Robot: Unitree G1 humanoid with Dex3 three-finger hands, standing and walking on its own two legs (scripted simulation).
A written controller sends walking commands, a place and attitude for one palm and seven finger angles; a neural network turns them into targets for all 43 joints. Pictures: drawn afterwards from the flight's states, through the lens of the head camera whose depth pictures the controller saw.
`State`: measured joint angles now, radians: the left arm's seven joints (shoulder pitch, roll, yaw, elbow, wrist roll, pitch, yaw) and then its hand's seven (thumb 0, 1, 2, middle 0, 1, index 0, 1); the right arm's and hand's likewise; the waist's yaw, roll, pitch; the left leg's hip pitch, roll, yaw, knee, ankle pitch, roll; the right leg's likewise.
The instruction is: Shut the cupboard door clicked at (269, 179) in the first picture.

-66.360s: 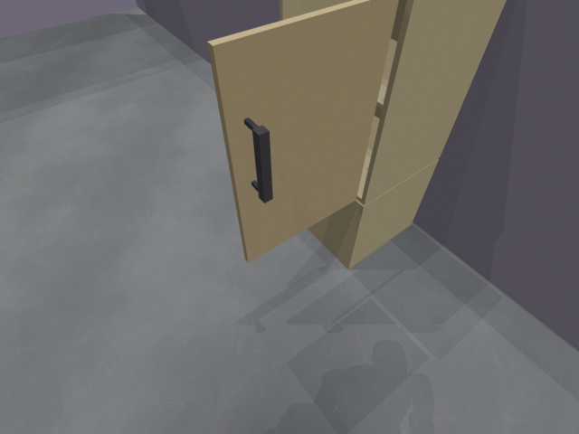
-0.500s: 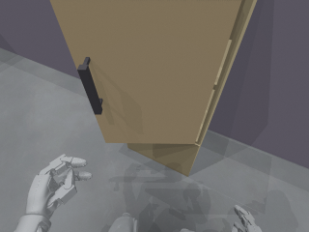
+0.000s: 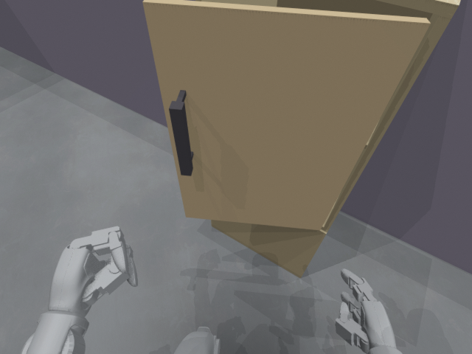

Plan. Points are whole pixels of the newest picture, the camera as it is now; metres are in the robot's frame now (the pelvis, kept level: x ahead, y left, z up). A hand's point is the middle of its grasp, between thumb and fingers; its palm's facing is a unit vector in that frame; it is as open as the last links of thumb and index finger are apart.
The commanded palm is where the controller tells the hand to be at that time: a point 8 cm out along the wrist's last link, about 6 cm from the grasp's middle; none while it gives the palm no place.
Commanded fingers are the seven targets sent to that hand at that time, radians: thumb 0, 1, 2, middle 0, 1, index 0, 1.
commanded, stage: raise the hand and make a fist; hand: left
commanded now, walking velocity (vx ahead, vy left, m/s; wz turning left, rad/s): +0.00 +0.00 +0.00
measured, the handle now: (184, 135) +0.49 +0.15 +0.08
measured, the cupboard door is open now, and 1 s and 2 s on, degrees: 27 27 27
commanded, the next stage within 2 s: bring the fist close to the handle in 0.60 s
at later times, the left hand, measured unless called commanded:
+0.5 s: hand (134, 269) +0.22 +0.17 +0.08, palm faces +0.00 -1.00 -0.03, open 3.1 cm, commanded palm +0.20 +0.22 +0.08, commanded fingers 0.00 0.90 0.90 -1.30 -1.50 -1.30 -1.50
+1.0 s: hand (160, 232) +0.28 +0.15 +0.08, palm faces -0.04 -1.00 -0.02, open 3.1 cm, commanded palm +0.26 +0.20 +0.08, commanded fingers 0.00 0.90 0.90 -1.30 -1.50 -1.30 -1.50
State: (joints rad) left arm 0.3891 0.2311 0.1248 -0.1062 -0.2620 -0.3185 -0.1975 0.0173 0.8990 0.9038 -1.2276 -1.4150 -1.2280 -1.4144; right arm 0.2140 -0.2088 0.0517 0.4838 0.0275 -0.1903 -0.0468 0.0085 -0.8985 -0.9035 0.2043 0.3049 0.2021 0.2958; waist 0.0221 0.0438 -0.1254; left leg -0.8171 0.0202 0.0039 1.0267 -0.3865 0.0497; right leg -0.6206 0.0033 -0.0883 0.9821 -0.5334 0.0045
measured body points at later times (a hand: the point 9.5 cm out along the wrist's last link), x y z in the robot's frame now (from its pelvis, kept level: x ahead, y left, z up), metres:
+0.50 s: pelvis +0.00 -0.02 +0.01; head +0.02 -0.01 +0.46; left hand +0.21 +0.22 +0.08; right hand +0.16 -0.25 -0.06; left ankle +0.07 +0.08 -0.67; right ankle -0.02 -0.13 -0.67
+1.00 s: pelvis +0.00 -0.03 +0.00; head +0.05 -0.04 +0.45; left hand +0.27 +0.20 +0.08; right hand +0.17 -0.27 -0.08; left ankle +0.07 +0.08 -0.67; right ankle -0.02 -0.13 -0.67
